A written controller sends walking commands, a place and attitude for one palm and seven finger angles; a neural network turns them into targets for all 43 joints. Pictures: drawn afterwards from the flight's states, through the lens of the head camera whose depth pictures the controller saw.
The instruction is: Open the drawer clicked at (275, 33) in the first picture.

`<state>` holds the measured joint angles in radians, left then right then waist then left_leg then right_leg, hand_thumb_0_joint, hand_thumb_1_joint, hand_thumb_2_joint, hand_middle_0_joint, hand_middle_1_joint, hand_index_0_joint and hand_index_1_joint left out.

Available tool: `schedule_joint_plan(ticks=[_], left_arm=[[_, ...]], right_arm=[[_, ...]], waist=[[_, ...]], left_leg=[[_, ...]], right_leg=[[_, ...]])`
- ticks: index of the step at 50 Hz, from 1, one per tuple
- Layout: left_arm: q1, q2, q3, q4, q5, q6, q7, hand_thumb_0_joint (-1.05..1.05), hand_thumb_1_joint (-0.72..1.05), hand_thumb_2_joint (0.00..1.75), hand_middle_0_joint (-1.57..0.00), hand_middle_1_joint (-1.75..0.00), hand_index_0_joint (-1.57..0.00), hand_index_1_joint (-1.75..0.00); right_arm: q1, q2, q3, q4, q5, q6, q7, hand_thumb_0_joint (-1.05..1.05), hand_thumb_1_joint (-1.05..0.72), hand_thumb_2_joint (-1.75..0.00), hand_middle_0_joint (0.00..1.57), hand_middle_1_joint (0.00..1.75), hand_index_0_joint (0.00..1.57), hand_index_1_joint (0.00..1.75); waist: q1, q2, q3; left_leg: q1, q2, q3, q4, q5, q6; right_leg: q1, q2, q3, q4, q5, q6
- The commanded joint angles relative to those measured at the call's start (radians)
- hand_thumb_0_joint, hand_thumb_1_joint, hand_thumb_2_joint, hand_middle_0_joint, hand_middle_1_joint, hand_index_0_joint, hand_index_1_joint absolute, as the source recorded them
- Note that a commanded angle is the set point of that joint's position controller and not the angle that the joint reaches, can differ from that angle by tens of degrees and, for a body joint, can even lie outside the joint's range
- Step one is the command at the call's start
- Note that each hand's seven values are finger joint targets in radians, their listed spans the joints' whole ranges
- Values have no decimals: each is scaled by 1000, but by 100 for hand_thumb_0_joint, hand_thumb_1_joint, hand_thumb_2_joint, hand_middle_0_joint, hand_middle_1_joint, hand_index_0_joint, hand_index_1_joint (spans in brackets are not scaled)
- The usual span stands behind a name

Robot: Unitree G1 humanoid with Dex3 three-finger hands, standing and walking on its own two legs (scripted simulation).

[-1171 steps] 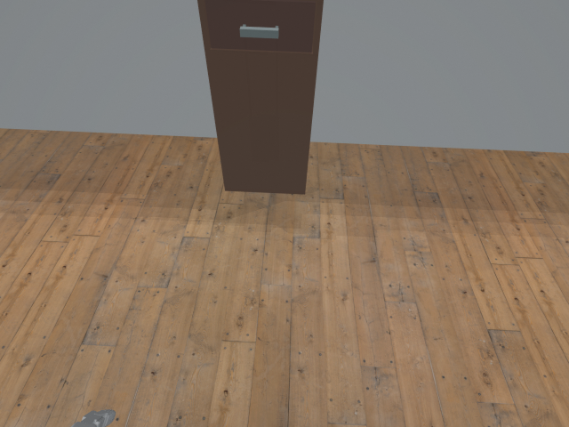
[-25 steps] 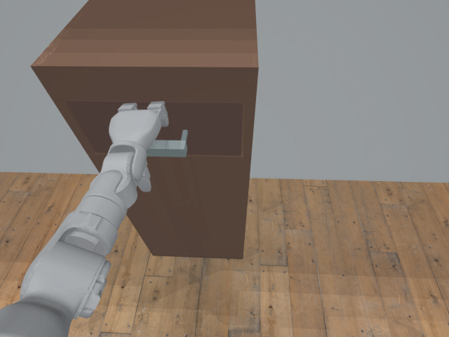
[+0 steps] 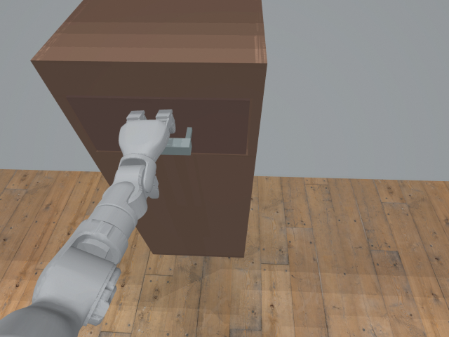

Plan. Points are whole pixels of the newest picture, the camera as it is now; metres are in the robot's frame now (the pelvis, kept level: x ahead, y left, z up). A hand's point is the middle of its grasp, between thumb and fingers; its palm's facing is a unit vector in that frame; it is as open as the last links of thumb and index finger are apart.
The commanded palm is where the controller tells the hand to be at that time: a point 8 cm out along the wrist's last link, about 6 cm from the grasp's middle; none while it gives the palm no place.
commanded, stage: lower the fingers behind the handle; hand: left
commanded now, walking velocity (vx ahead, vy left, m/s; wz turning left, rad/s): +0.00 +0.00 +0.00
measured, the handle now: (161, 138) +0.50 +0.14 +0.05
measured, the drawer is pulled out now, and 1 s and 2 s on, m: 0.00 0.00 0.01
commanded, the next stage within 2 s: close the thumb around the handle in 0.74 s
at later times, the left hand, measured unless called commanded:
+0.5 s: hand (156, 165) +0.45 +0.14 +0.03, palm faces +0.01 -0.04 -1.00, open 13.8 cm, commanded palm +0.42 +0.15 +0.09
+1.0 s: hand (155, 165) +0.45 +0.15 +0.03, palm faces -0.01 -0.04 -1.00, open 13.2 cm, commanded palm +0.42 +0.15 +0.09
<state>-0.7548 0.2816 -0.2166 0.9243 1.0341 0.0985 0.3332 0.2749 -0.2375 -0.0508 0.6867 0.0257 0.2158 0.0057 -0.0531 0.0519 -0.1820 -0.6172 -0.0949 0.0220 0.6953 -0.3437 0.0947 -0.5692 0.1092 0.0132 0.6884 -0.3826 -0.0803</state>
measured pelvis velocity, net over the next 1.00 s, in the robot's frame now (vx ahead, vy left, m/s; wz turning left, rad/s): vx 0.00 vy -0.02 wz -0.01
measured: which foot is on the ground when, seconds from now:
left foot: down 0.00-1.00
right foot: down 0.00-1.00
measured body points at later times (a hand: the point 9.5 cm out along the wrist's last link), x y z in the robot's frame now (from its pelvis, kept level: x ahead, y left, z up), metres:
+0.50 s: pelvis +0.00 -0.01 +0.00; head +0.05 -0.02 +0.44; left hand +0.44 +0.14 +0.08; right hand +0.05 -0.27 -0.14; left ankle -0.01 +0.06 -0.71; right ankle -0.04 -0.07 -0.71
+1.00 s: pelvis +0.00 -0.02 +0.00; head +0.05 -0.03 +0.44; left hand +0.44 +0.15 +0.09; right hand +0.06 -0.29 -0.13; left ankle -0.01 +0.06 -0.71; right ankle -0.04 -0.07 -0.71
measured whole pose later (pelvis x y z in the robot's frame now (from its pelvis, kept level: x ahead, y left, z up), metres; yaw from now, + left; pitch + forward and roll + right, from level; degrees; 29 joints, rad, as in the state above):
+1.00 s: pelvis +0.00 -0.02 +0.00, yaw +0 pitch +16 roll +0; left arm -0.68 0.34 -0.17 0.92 1.05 0.03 0.33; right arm 0.28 -0.25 -0.04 0.66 0.03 0.21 -0.02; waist -0.07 0.04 -0.19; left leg -0.64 -0.07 0.02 0.72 -0.35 0.07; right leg -0.60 0.13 0.01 0.70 -0.38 -0.11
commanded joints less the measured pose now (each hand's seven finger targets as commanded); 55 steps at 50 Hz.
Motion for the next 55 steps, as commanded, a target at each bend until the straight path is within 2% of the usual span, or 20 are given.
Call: schedule_joint_plan(ticks=[1, 3, 6, 8, 11, 14, 17, 21, 25, 26, 28, 32, 36, 42, 45, 46, 47, 51, 53, 55], left_arm=[[-407, 176, 64, -97, 2, 39, -7, 0, -50, 30, -30, -120, -30, -120], [-431, 138, 25, -100, 5, 37, -23, 0, -50, 30, -30, -120, -30, -120], [-414, 160, 51, -151, -2, -18, -35, 0, -50, 30, -30, -120, -30, -120], [-385, 230, 110, -188, 6, -63, -25, 0, -50, 30, -30, -120, -30, -120], [-374, 204, 99, -195, 22, -104, 11, 0, -50, 30, -30, -120, -30, -120], [-328, 207, 116, -161, 29, -89, 44, 0, -50, 30, -30, -120, -30, -120], [-355, 148, 69, -164, 25, -67, 70, 0, -50, 30, -30, -120, -30, -120], [-365, 205, 110, -166, 14, -31, 77, 0, -50, 30, -30, -120, -30, -120], [-362, 227, 112, -112, 15, 0, 57, 0, -50, 30, -30, -120, -30, -120], [-383, 230, 108, -128, 11, 0, 51, 0, -50, 30, -30, -120, -30, -120], [-343, 247, 121, -121, 11, -2, 36, 0, -50, 30, -30, -120, -30, -120], [-322, 240, 113, -158, 10, -37, 5, 0, -50, 30, -30, -120, -30, -120], [-283, 263, 127, -121, 10, -56, -3, 0, -50, 30, -30, -120, -30, -120], [-324, 249, 114, -175, 14, -73, 13, 0, -50, 30, -30, -120, -30, -120], [-298, 247, 124, -175, 11, -73, 20, 0, -33, 37, -31, -122, -31, -122], [-311, 237, 113, -163, 9, -65, 22, 0, -28, 40, -32, -122, -32, -122], [-323, 257, 127, -161, 15, -61, 25, 0, -22, 42, -32, -123, -32, -123], [-319, 229, 110, -143, 6, -45, 29, 0, 0, 52, -34, -125, -34, -125], [-354, 238, 106, -152, 5, -36, 23, 0, 12, 56, -34, -127, -34, -127], [-355, 283, 134, -138, 12, -33, 17, 0, 23, 61, -35, -128, -35, -128]], right_arm=[[46, -147, -39, -95, 0, -6, -19, 0, -90, -90, 20, 30, 20, 30], [42, -143, -35, -100, 2, -4, -26, 0, -90, -90, 20, 30, 20, 30], [43, -139, -36, -116, -3, -10, -32, 0, -90, -90, 20, 30, 20, 30], [46, -135, -34, -127, -9, -14, -39, 0, -90, -90, 20, 30, 20, 30], [47, -126, -37, -123, -14, -26, -38, 0, -90, -90, 20, 30, 20, 30], [57, -132, -41, -116, -14, -31, -27, 0, -90, -90, 20, 30, 20, 30], [63, -132, -50, -103, -14, -34, -17, 0, -90, -90, 20, 30, 20, 30], [66, -139, -50, -100, -12, -27, -16, 0, -90, -90, 20, 30, 20, 30], [55, -140, -39, -99, -5, -20, -26, 0, -90, -90, 20, 30, 20, 30], [52, -143, -38, -100, -5, -20, -30, 0, -90, -90, 20, 30, 20, 30], [49, -140, -35, -109, -4, -19, -36, 0, -90, -90, 20, 30, 20, 30], [43, -135, -33, -120, -5, -20, -39, 0, -90, -90, 20, 30, 20, 30], [42, -138, -26, -123, -1, -22, -45, 0, -90, -90, 20, 30, 20, 30], [42, -134, -33, -121, -3, -29, -41, 0, -90, -90, 20, 30, 20, 30], [45, -133, -36, -121, -5, -29, -33, 0, -90, -90, 20, 30, 20, 30], [48, -136, -35, -117, -5, -28, -34, 0, -90, -90, 20, 30, 20, 30], [49, -138, -36, -112, -4, -26, -34, 0, -90, -90, 20, 30, 20, 30], [50, -138, -37, -113, -5, -26, -33, 0, -90, -90, 20, 30, 20, 30], [49, -141, -35, -109, -4, -26, -36, 0, -90, -90, 20, 30, 20, 30], [48, -143, -30, -107, -3, -21, -40, 0, -90, -90, 20, 30, 20, 30]], waist=[[-36, -110, -307], [-51, -99, -272], [-35, -57, -299], [-9, -34, -345], [-16, -24, -324], [-9, -49, -330], [-30, -38, -347], [-22, -58, -386], [-31, -94, -323], [-37, -84, -315], [-22, -84, -322], [-16, -61, -330], [-20, -91, -268], [-24, -51, -326], [-12, -31, -352], [-27, -59, -329], [-24, -62, -332], [-29, -78, -317], [-41, -79, -311], [-31, -82, -337]], left_leg=[[276, 60, -49, -20, 447, -41], [257, 57, -46, -27, 397, -36], [276, 56, -46, -19, 407, -34], [263, 53, -44, -12, 418, -35], [248, 58, -47, 2, 415, -40], [224, 60, -49, 15, 431, -47], [244, 63, -47, 28, 424, -48], [235, 55, -41, 26, 431, -41], [171, 46, -32, 4, 356, -33], [171, 47, -30, 1, 344, -31], [163, 42, -25, -6, 344, -30], [181, 43, -24, -8, 369, -31], [126, 39, -25, -15, 306, -30], [163, 41, -25, 3, 337, -33], [179, 39, -24, 12, 375, -35], [169, 40, -26, 12, 360, -34], [163, 41, -28, 13, 357, -35], [159, 38, -25, 10, 352, -32], [153, 39, -24, 10, 331, -30], [141, 37, -23, 8, 341, -31]], right_leg=[[106, -41, 32, -79, 423, 33], [89, -45, 36, -90, 397, 33], [98, -46, 45, -83, 399, 28], [133, -48, 54, -66, 427, 25], [87, -42, 50, -53, 404, 24], [75, -37, 46, -38, 403, 21], [42, -34, 44, -36, 397, 26], [107, -37, 55, -37, 455, 30], [140, -46, 66, -62, 458, 39], [141, -49, 72, -68, 457, 40], [177, -52, 76, -69, 480, 40], [189, -57, 79, -68, 521, 42], [183, -62, 87, -78, 486, 45], [164, -62, 91, -65, 500, 44], [173, -61, 87, -54, 534, 44], [163, -59, 83, -57, 523, 45], [156, -59, 85, -56, 516, 45], [164, -59, 79, -61, 523, 47], [164, -64, 85, -68, 525, 51], [192, -69, 92, -60, 555, 54]])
